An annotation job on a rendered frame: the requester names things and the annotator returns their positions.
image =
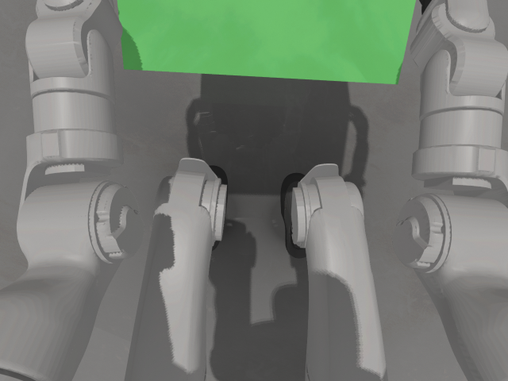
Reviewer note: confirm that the robot left shin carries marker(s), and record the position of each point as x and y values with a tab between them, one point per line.
185	164

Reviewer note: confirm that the left robot forearm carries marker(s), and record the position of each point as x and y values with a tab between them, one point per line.
70	47

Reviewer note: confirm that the right robot upper arm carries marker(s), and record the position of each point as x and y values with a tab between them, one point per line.
458	247

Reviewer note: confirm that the carton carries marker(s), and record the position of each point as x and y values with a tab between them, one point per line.
361	41

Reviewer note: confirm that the right robot forearm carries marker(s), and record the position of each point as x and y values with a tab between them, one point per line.
463	73

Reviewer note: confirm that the left robot upper arm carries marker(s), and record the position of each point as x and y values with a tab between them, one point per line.
74	236

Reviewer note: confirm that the left robot foot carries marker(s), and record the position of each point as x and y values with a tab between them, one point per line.
219	172

